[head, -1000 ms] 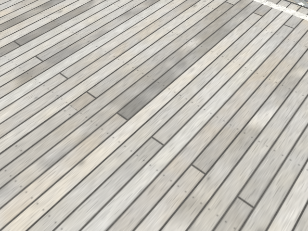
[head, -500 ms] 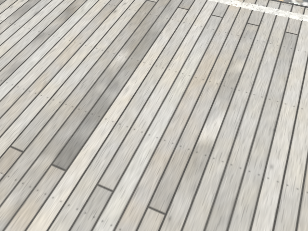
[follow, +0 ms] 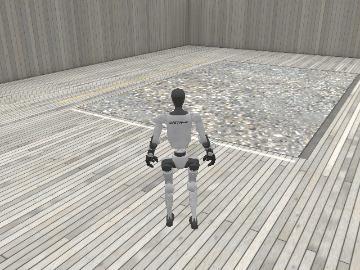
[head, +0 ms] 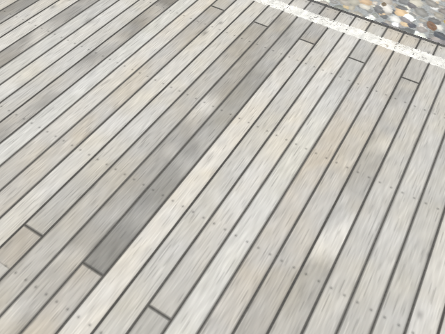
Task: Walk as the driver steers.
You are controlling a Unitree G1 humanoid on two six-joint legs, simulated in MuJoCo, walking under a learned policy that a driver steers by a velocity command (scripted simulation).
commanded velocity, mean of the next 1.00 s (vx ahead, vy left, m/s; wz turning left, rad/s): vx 0.01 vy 0.00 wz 0.56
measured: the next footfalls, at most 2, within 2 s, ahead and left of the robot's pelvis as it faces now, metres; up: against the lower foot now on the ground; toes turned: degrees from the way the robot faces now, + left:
right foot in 0.20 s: +0.09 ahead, -0.14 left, +0.00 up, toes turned +13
left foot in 0.66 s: +0.01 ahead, +0.10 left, +0.00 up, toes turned +27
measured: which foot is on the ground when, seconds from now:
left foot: down 0.00-0.20, up 0.22-0.64, down 0.66-1.00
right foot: up 0.00-0.18, down 0.20-0.66, up 0.68-1.00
